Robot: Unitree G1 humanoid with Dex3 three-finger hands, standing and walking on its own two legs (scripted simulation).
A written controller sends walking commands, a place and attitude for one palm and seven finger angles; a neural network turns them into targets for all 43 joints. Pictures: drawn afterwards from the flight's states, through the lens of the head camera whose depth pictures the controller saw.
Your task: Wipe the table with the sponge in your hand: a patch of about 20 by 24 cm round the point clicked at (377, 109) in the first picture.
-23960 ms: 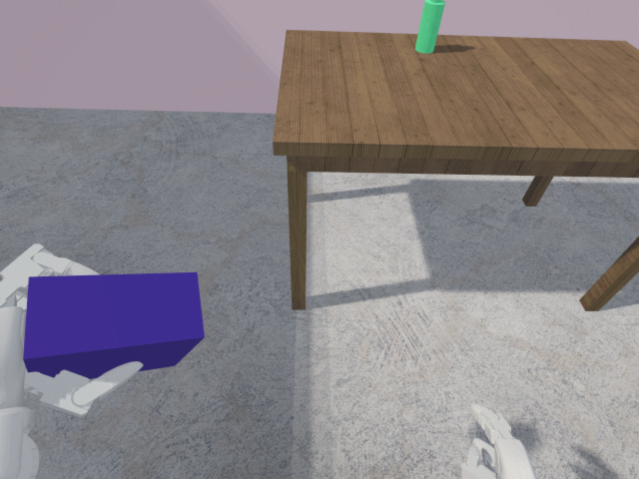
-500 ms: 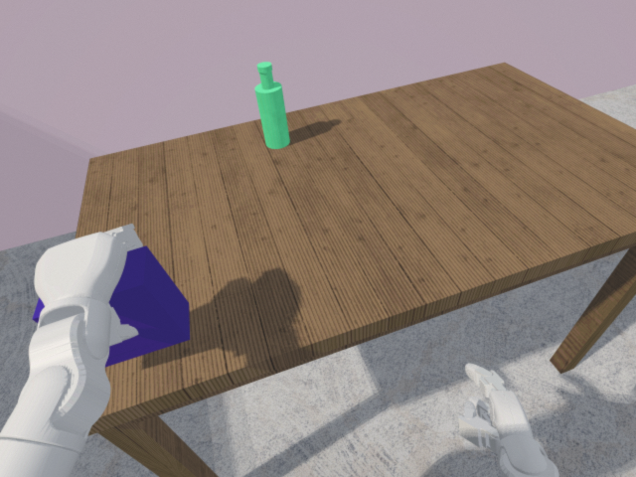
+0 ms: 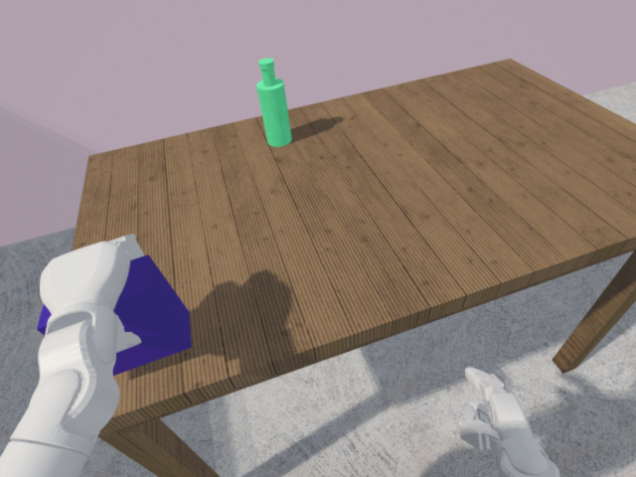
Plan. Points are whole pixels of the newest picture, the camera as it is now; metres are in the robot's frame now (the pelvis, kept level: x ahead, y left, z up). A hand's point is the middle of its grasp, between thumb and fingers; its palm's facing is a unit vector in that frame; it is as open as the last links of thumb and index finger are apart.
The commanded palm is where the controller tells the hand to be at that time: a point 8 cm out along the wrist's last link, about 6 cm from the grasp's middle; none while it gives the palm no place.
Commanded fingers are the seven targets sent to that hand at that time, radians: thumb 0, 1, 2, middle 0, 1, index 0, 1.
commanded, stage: move the sponge above the wiping area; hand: left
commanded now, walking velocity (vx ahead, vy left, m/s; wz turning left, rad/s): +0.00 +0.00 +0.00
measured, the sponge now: (132, 328) +0.26 +0.31 +0.05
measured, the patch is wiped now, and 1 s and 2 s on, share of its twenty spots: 0.00 0.00 0.00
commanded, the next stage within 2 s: none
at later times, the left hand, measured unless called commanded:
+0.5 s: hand (122, 292) +0.27 +0.30 +0.11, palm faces +0.07 -0.05 -1.00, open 10.5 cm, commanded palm +0.24 +0.29 +0.17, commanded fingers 0.00 0.10 1.30 -1.20 -1.60 -1.20 -1.60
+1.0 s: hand (110, 302) +0.26 +0.31 +0.11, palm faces +0.03 -0.06 -1.00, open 10.5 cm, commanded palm +0.23 +0.30 +0.17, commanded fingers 0.00 0.10 1.30 -1.20 -1.60 -1.20 -1.60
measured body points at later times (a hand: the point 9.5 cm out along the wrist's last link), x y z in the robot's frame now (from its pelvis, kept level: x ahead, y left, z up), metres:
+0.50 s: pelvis -0.01 -0.01 +0.00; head -0.01 -0.05 +0.45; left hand +0.26 +0.30 +0.16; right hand +0.23 -0.22 -0.09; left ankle -0.03 +0.08 -0.75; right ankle +0.02 -0.10 -0.75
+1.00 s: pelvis -0.01 -0.01 +0.00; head -0.01 -0.06 +0.45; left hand +0.25 +0.31 +0.16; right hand +0.24 -0.22 -0.09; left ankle -0.03 +0.08 -0.75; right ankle +0.02 -0.10 -0.75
